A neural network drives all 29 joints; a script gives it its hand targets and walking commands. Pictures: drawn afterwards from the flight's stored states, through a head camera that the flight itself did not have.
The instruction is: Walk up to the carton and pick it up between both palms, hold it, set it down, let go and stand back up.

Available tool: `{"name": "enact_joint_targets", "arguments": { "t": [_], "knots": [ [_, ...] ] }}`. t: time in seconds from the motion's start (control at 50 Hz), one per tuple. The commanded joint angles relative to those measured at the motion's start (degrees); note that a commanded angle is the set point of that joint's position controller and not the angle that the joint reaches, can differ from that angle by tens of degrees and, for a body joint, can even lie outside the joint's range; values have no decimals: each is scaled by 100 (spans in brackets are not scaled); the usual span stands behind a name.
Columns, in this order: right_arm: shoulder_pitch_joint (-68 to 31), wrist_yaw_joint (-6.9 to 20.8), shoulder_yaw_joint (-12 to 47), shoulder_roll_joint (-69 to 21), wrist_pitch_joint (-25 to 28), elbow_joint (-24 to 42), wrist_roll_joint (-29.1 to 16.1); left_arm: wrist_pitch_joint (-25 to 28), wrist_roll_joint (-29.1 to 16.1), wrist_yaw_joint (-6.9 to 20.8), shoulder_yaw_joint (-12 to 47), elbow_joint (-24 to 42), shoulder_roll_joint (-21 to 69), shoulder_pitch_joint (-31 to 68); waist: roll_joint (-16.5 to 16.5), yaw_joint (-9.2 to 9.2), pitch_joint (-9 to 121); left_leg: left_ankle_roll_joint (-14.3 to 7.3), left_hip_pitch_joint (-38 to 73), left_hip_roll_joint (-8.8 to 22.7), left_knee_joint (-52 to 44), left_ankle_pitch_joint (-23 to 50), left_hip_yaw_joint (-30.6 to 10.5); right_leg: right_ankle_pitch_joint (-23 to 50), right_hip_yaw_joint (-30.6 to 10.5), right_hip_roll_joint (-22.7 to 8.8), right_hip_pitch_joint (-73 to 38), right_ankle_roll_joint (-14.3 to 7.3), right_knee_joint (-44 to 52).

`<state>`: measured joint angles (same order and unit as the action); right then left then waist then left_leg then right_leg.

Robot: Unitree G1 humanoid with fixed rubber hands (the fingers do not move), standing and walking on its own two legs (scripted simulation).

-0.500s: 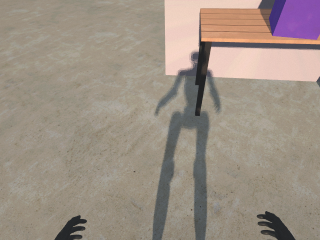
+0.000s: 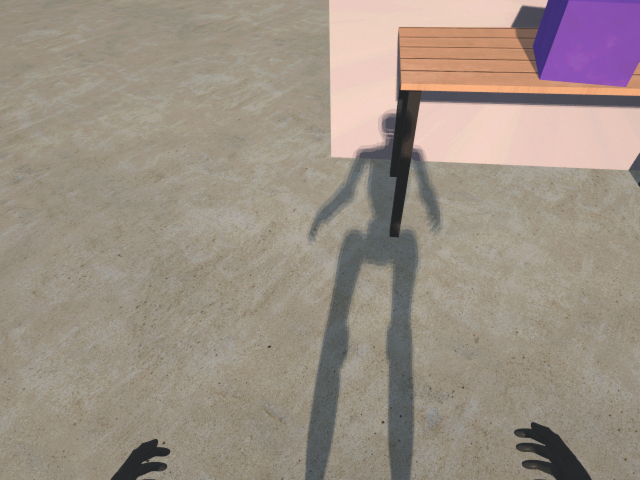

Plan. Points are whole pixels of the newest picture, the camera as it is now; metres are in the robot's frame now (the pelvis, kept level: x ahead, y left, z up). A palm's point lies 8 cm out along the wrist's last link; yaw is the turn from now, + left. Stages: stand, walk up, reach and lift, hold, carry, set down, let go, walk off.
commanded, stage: stand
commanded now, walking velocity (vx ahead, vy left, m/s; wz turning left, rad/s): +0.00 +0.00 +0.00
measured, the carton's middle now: (589, 29) +1.37 -0.78 +0.06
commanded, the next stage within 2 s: walk up in 0.18 s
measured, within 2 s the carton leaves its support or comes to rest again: neither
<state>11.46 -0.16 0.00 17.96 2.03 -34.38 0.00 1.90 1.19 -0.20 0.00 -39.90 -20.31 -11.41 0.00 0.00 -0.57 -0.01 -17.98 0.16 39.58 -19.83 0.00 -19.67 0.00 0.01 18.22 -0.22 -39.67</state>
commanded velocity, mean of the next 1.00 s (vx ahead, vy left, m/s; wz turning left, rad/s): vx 0.00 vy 0.00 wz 0.00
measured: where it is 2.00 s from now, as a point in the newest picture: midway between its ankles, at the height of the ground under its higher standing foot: (410, 450)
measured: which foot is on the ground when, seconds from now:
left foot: down 0.00-0.72, up 0.74-1.00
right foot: down 0.00-0.42, up 0.44-0.68, down 0.70-1.00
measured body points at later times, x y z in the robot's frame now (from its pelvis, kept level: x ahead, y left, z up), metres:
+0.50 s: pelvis -0.01 -0.01 +0.00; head -0.02 -0.01 +0.45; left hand +0.14 +0.29 -0.08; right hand +0.15 -0.30 -0.06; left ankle +0.02 +0.12 -0.72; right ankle +0.02 -0.13 -0.69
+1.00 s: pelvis +0.07 -0.14 +0.01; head +0.06 -0.16 +0.46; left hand +0.12 +0.20 -0.07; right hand +0.22 -0.47 -0.05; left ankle +0.15 +0.03 -0.64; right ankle +0.10 -0.19 -0.72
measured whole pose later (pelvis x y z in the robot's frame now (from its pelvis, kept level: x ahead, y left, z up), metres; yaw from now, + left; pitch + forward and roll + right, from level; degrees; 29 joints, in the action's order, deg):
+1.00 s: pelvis +0.07 -0.14 +0.01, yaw -2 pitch -2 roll +3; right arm 14.8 -0.1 -2.5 29.6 4.0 -36.0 0.0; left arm 2.1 1.6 5.4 -0.6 -42.0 -27.2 -23.5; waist 0.2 -3.4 -0.1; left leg -1.1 -34.3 2.8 61.5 -17.4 -0.1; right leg -15.2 1.0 2.6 16.7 -4.6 -33.5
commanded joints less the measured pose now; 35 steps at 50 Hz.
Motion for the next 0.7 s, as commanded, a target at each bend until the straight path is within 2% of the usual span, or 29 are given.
{"name": "enact_joint_targets", "arguments": {
  "t": [0.0,0.04,0.06,0.1,0.12,0.14,0.18,0.22,0.24,0.26,0.28,0.3,0.34,0.36,0.38,0.4,0.42,0.44,0.46,0.48,0.5,0.52,0.56,0.58,0.6,0.62,0.64,0.66,0.68],
  "knots": [
    [-341,-35,-445,1438,153,-174,126,174,-25,5,-404,144,-1125,391,-34,-22,113,-385,183,524,-930,804,-568,961,-622,-465,-90,-355,961],
    [-367,-26,-437,1305,178,-145,140,171,11,-1,-408,102,-1084,378,20,50,61,-384,245,511,-1039,623,-620,637,-682,-536,59,-389,1060],
    [-264,-16,-463,1454,168,-163,138,180,2,12,-412,69,-1137,375,-52,5,261,-352,294,485,-887,534,-540,509,-639,-501,0,-340,1112],
    [-316,2,-432,1318,183,-198,151,191,-31,6,-409,32,-1125,325,190,40,134,-383,234,524,-969,656,-587,757,-678,-471,-104,-315,1132],
    [-350,0,-424,1258,160,-215,133,206,-17,6,-400,-6,-1176,424,168,65,256,-373,157,464,-917,767,-548,958,-679,-536,-229,-333,1059],
    [-392,3,-442,1255,176,-158,78,214,33,-14,-415,15,-1194,437,-203,75,308,-385,247,443,-884,839,-501,920,-750,-567,-184,-418,1052],
    [-226,15,-428,1340,178,-284,120,219,-11,-5,-387,10,-1151,474,62,58,286,-372,247,482,-931,903,-601,974,-693,-528,-216,-366,1010],
    [-374,-6,-414,1367,164,-236,125,227,-14,9,-417,13,-1128,430,140,20,272,-396,239,494,-900,903,-557,794,-715,-534,-142,-356,1005],
    [-301,-34,-453,1444,160,-275,119,213,-22,20,-394,-8,-1118,422,-71,41,142,-356,238,477,-948,779,-553,766,-702,-496,-57,-375,1124],
    [-265,-36,-391,1379,142,-302,145,185,34,4,-409,-32,-1168,530,18,52,21,-385,112,512,-961,729,-584,770,-773,-568,-93,-374,1149],
    [-251,-21,-389,1325,144,-277,143,203,7,3,-425,-17,-1163,537,-116,13,285,-370,190,485,-998,782,-564,779,-670,-544,-191,-366,1006],
    [-425,-30,-435,1355,141,-221,129,184,-10,5,-386,-38,-1118,409,-11,-34,-19,-427,37,540,-1023,676,-684,581,-657,-509,5,-358,1117],
    [-405,19,-406,1324,119,-255,103,173,23,-9,-421,-73,-1210,431,23,-2,27,-378,168,493,-1097,473,-579,330,-778,-551,0,-351,1294],
    [569,1,-854,2197,345,-320,137,113,267,333,-682,381,-1792,119,-423,168,534,-740,870,714,-1097,-1842,-1005,-1697,-1203,-415,790,-627,917],
    [991,-39,-944,2492,436,-459,189,81,246,478,-686,443,-1565,408,183,393,200,-1109,1706,1231,-1819,-3191,-2046,-2088,-833,-141,2356,-500,1],
    [1182,-78,-1062,2786,508,-597,196,16,220,551,-692,553,-1485,696,1257,590,-485,-1462,1937,2219,-2737,-3905,-3243,-979,-424,-135,3580,-290,-1556],
    [1048,-114,-1110,2871,530,-471,150,-8,268,586,-688,612,-1613,711,646,477,-625,-1567,1460,2623,-2910,-3782,-3520,-681,-875,-345,3693,-283,-1954],
    [794,-128,-1058,2708,535,-402,88,4,245,618,-730,550,-1691,601,255,359,-778,-1490,1100,2455,-2932,-3239,-3310,-333,-862,-464,3388,-209,-1891],
    [664,-122,-1096,2689,575,-394,83,11,251,667,-754,460,-1791,345,4,215,-476,-1502,1091,2374,-2794,-2720,-3017,-221,-884,-564,2957,-151,-2023],
    [658,-124,-1039,2524,599,-298,100,4,225,711,-780,391,-1709,362,-71,217,-409,-1416,954,2120,-2743,-2250,-2485,-69,-755,-567,2737,-85,-2024],
    [568,-121,-1024,2597,610,-268,120,-11,184,775,-755,396,-1656,263,464,184,-203,-1387,976,2040,-2658,-1944,-2010,-58,-713,-642,2499,-17,-1840],
    [283,-91,-1020,2646,597,-256,119,-31,139,816,-786,316,-1720,107,642,82,-129,-1354,731,1897,-2668,-2090,-1811,23,-538,-516,2311,63,-1867],
    [35,-115,-1068,2843,594,-131,142,-69,90,877,-776,301,-1724,85,1042,-11,-182,-1288,218,1915,-2647,-2209,-1654,120,-377,-662,1793,-24,-1611],
    [-271,-131,-1055,2881,589,-110,179,-68,67,919,-775,363,-1671,117,1115,-145,-287,-1303,-154,1945,-2618,-2301,-1495,-13,-373,-717,1512,-79,-1254],
    [-393,-111,-1047,2898,576,-127,149,-60,67,927,-801,274,-1752,-80,1263,-227,-314,-1219,-359,1874,-2494,-2199,-1301,-112,-329,-675,1115,-140,-902],
    [-668,-88,-1010,2944,542,-117,146,-57,45,898,-842,91,-1866,-504,1160,-465,-146,-1082,-802,1750,-2267,-1983,-919,117,-240,-747,253,-142,-692],
    [-859,-77,-959,2815,521,-99,113,-7,23,856,-848,-90,-1818,-829,814,-661,-136,-911,-1199,1502,-1696,-1950,-506,516,30,-573,-494,-169,-31],
    [-889,-71,-872,2596,492,-99,155,55,8,770,-893,-269,-1789,-1448,182,-898,-39,-762,-1130,1144,-591,-1591,-159,442,109,-371,-958,-142,665],
    [-409,-57,-732,2140,409,-215,180,120,90,649,-959,-499,-2040,-2028,-990,-1075,164,-519,-1411,568,1524,-1332,341,-270,-204,-20,-1585,-102,1154]
  ]
}}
